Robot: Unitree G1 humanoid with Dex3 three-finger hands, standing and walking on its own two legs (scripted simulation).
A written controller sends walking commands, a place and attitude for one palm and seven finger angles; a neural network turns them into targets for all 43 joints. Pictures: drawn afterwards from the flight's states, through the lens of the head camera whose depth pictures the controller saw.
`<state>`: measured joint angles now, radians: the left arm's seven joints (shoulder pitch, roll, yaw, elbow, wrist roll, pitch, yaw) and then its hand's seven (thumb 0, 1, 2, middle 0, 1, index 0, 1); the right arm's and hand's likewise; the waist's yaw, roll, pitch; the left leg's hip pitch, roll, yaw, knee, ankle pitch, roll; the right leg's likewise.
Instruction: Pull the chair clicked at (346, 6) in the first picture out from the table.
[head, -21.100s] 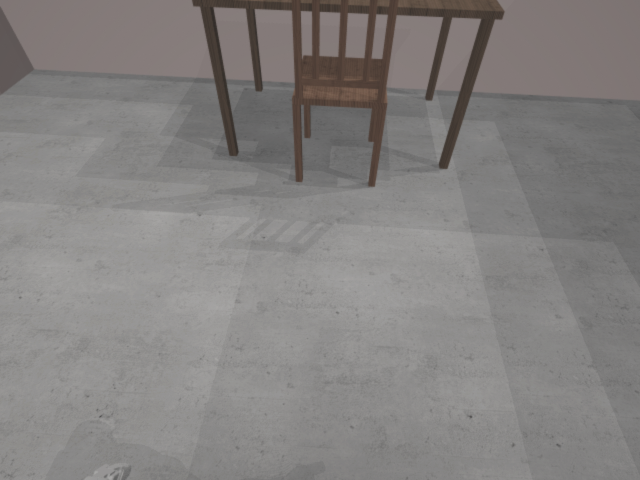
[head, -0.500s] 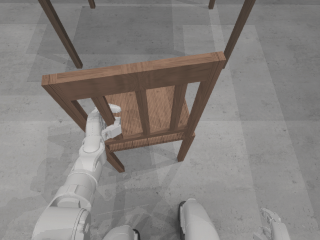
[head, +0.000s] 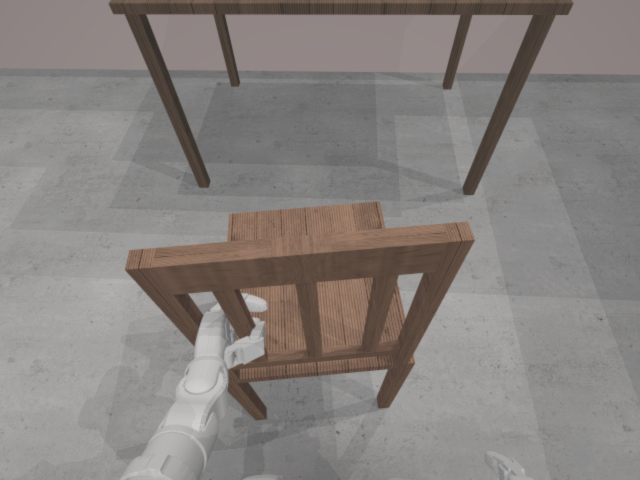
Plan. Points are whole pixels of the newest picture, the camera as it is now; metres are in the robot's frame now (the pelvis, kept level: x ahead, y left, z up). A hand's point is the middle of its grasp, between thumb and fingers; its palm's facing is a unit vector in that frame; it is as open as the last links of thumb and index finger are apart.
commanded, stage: stop walking, hand still on the chair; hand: left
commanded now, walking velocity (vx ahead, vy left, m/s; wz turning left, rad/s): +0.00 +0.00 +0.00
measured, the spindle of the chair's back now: (311, 321) +0.33 +0.04 -0.09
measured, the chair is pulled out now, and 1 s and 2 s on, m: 0.69 0.71 0.71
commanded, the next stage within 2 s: open the thumb and straighten the fingers in 0.26 s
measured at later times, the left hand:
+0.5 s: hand (251, 350) +0.28 +0.12 -0.07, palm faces +0.08 -0.99 -0.06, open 5.8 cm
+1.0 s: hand (248, 349) +0.28 +0.12 -0.07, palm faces +0.09 -0.99 -0.07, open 16.3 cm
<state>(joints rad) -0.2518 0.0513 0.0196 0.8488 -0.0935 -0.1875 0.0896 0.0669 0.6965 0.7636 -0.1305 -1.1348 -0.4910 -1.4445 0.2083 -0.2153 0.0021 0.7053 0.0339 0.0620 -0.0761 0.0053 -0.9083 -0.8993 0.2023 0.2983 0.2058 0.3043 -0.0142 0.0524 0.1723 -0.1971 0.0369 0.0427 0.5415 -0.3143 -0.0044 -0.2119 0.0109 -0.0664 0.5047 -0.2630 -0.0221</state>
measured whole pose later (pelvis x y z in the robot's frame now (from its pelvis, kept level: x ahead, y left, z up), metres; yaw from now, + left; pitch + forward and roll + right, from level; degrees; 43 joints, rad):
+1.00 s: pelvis -0.01 -0.01 -0.03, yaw +1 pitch +9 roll +0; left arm -0.07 0.11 0.02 0.46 -0.15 0.07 0.08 0.00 -0.52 0.21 -0.13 -0.45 -0.15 -0.46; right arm 0.23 -0.27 0.01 0.61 0.05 -0.06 -0.02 0.01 -0.91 -0.90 0.20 0.30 0.20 0.30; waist -0.04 0.05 -0.05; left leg -0.54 0.02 0.03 0.78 -0.39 -0.01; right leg -0.57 -0.02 -0.07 0.78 -0.37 -0.03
